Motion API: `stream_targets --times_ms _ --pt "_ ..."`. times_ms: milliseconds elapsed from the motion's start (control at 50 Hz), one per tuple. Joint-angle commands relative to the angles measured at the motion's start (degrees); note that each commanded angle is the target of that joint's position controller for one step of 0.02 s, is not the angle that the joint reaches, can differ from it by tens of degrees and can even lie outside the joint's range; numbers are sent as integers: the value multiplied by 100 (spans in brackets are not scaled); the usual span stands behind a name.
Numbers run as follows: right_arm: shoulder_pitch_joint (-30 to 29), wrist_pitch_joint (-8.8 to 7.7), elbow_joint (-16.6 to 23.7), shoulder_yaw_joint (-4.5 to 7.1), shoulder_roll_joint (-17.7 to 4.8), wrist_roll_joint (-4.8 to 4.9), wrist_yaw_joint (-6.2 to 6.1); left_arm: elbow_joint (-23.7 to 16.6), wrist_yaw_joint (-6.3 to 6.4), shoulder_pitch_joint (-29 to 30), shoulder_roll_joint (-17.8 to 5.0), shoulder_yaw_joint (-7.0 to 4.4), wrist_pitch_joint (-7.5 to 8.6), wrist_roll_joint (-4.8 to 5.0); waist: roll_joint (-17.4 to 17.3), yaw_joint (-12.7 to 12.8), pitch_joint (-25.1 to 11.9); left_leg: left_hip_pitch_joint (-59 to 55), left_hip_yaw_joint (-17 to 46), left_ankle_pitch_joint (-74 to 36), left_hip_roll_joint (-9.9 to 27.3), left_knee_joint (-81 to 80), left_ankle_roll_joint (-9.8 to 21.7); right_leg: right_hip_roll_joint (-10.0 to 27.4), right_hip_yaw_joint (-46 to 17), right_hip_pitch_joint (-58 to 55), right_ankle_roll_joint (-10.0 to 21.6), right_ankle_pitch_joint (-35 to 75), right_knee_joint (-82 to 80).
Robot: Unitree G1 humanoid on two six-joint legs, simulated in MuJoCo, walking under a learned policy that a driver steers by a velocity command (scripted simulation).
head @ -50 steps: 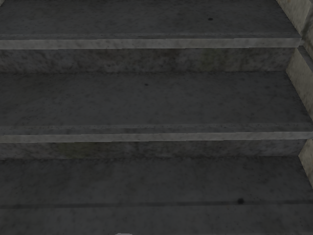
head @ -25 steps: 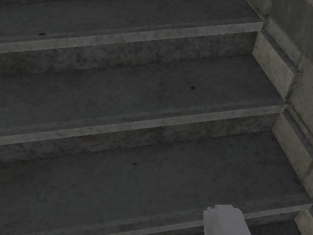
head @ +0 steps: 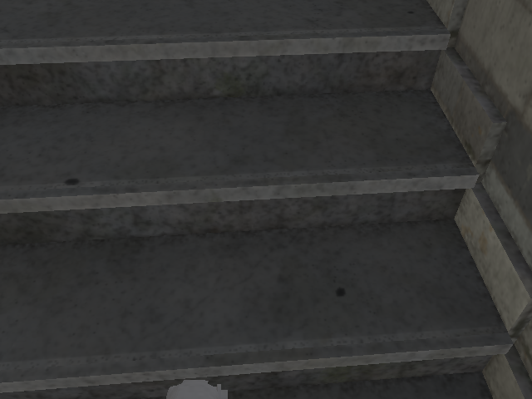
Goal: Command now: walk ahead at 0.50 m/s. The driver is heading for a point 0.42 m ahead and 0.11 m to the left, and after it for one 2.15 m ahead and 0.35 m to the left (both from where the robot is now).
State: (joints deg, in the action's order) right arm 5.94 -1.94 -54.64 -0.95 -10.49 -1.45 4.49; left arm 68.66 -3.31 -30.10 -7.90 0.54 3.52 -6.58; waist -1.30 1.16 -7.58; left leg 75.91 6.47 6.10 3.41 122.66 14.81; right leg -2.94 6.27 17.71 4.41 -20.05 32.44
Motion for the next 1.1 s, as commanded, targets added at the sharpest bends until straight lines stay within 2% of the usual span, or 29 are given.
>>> stream_targets --times_ms 20,60,100,140,180,220,240,260,280,300,340,360,400,420,500,620,720,780,840,860,880,920,940,960,980,1000,1040,1060,1100 --pt "-984 28 773 -283 284 18 -88 -122 23 143 86 167 170 -269 304 -139 700 1141 -380 282 353 177 286 1323 -1325 -122 852 607 -1738" --pt "-1706 152 1148 -295 -6 74 -223 21 -34 -474 -68 205 265 -266 316 125 585 892 -708 -398 640 -1821 -22 1433 -1301 -433 847 881 -2081" --pt "-2599 412 1514 -317 -20 -56 -159 -315 -233 -284 -285 198 259 75 595 286 734 -838 -1329 736 546 -2922 -493 1741 -1091 730 1088 1479 -2972" --pt "-1715 459 1240 -384 419 -124 61 -531 -258 -73 -674 161 373 383 887 -80 681 -2274 -1753 724 122 -3268 -740 1856 -654 778 1242 3908 -2709" --pt "-1804 384 1331 -286 194 -102 166 -529 -278 -271 -1149 -11 406 429 1033 -205 416 -2524 -2044 1863 -433 -4501 -791 1890 -567 -847 1340 7048 -2225" --pt "-1230 199 1368 -120 -137 9 87 -432 -343 -250 -1216 -172 432 327 1279 -423 -275 -3677 -1642 1592 -637 -5973 -450 1847 -295 -1981 991 9251 -1084" --pt "-303 150 1004 -67 -334 -39 3 -393 -389 -777 -740 -155 451 126 548 -321 -1318 -6033 -561 -572 -253 -5783 26 1496 -533 -462 661 8703 114" --pt "571 203 874 8 -566 -36 -54 -427 -450 -809 -625 -130 414 169 -215 -741 -1818 -7344 1390 995 235 -7317 329 796 -971 1044 516 5713 1160" --pt "1953 201 267 245 -1050 -300 -194 -585 -522 95 -210 -149 260 287 -1051 -1273 -1321 -7903 3448 2116 962 -9242 358 223 -1596 2667 290 1713 2940" --pt "2414 34 -56 396 -1324 -328 -302 -618 -490 586 -305 -284 204 581 -930 -1298 -568 -7093 4159 3386 1029 -9732 -37 -9 -2417 3405 264 2054 5307" --pt "1392 -173 -281 346 -788 -87 -318 -754 -186 947 -217 -298 292 641 -406 -542 189 -5778 3002 2556 945 -9508 -445 -31 -2625 3972 403 2451 6978" --pt "1014 -172 -337 258 -329 -85 -235 -878 -53 1171 -187 -281 303 663 246 -223 229 -5527 2432 873 1024 -9432 -619 -100 -2680 4169 543 2506 7291" --pt "169 -112 -294 63 255 -108 -109 -919 5 1105 -25 -181 215 786 333 293 -141 -5349 1757 -1719 1162 -9537 -882 -27 -2694 4444 649 2239 7821" --pt "253 -100 -382 26 281 -267 -12 -981 38 1164 -93 -171 166 798 246 459 -259 -5452 1064 -2700 1044 -9393 -980 -1 -2537 4717 604 2250 7831" --pt "7 -327 -68 47 71 -310 -16 -922 -138 1303 -307 -225 151 569 -32 692 -25 -4582 -1133 -2047 4 -10060 -815 424 -1172 3964 70 1934 7302" --pt "2460 -216 -1002 145 -206 -514 -73 -1643 138 2557 -354 -100 -9 555 -355 -320 429 -7754 202 -2789 1243 -10168 272 382 -1413 7206 62 965 9059" --pt "1961 -242 -772 35 -28 -644 -15 -2050 184 2697 -342 -8 -247 512 -31 -80 558 -7987 -151 -2797 1354 -10390 141 416 -1394 7661 187 886 9767" --pt "2106 -334 -720 -77 82 -405 -93 -2111 -51 2745 -258 44 -297 316 -16 -115 454 -7453 -843 -2808 913 -10322 -286 960 -740 6518 -10 1347 8279" --pt "2231 -309 -644 -26 -213 -353 -230 -2430 -42 3483 36 200 -392 294 -378 -309 650 -7139 -531 -2010 964 -10598 -460 1243 -463 5678 -170 1179 5876" --pt "2037 -288 -588 63 -450 -29 -103 -2753 -114 4439 -1 236 -511 381 -455 -297 852 -6135 -628 -1589 1053 -11106 -360 954 -24 4569 -229 -1536 4599" --pt "2445 -278 -743 94 -587 31 -15 -2847 -112 4861 -10 241 -566 464 -533 -555 855 -6136 -353 -1222 1209 -11199 -320 829 -9 4143 -283 -1951 4279" --pt "2194 -446 -611 98 -474 413 157 -2436 -134 4102 -105 137 -272 459 -612 -262 668 -7210 -471 -2571 1220 -10839 -531 712 -48 3537 139 -376 3640" --pt "2443 -598 -583 134 -462 408 132 -2267 -147 3708 -370 142 29 592 134 -275 -149 -6887 -1048 -4283 568 -9984 -987 817 -613 2292 572 2195 3785" --pt "2693 -657 -524 167 -599 407 60 -2110 -204 3195 -600 128 52 684 732 -198 -1423 -6165 -940 -3741 92 -9609 -1396 872 -1454 480 797 2874 3548" --pt "2072 -615 -381 230 -610 360 9 -1891 -255 2647 -809 71 31 571 710 116 -793 -5161 -1018 -2671 -355 -9411 -1432 1138 -2170 150 848 1800 2444" --pt "1691 -522 -196 285 -541 452 -94 -1899 -117 2380 -1166 -58 44 513 659 284 -812 -4524 -925 -1953 -425 -9042 -1344 1283 -2645 -350 954 928 1800" --pt "1407 -339 -250 386 -278 365 -177 -1444 66 1021 -1367 -140 -26 329 1642 777 -1338 -3810 144 1227 -471 -6134 -1638 2197 -4861 -810 1331 548 52" --pt "1400 -266 -318 473 -158 273 -182 -1249 139 858 -1490 -231 14 265 1664 849 -1215 -3582 753 874 -609 -4243 -1532 2088 -5060 -236 1289 95 -153" --pt "1498 -392 -441 350 290 69 -247 -1186 241 2074 -978 -189 215 398 905 195 -310 -3038 523 672 -237 -3211 -1254 1602 -3291 998 885 -1136 94"
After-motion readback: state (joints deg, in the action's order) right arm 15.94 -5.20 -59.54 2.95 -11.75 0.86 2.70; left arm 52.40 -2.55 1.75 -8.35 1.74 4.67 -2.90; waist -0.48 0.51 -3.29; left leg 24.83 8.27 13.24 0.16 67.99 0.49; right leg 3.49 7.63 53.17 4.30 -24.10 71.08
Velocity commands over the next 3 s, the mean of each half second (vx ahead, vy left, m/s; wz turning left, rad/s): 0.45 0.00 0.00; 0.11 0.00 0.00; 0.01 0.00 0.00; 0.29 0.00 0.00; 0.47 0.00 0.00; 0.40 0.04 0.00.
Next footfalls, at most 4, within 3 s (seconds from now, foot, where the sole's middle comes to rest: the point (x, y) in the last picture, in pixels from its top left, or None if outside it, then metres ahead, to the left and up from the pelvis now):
0.22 left None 0.29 0.14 -0.59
0.92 right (347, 321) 0.59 -0.12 -0.43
1.36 left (216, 346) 0.52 0.14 -0.42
2.04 right None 0.27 -0.08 -0.59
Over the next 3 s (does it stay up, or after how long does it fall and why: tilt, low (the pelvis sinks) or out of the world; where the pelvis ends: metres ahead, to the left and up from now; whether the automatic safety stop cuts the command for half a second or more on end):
stays up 0.81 -0.07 0.42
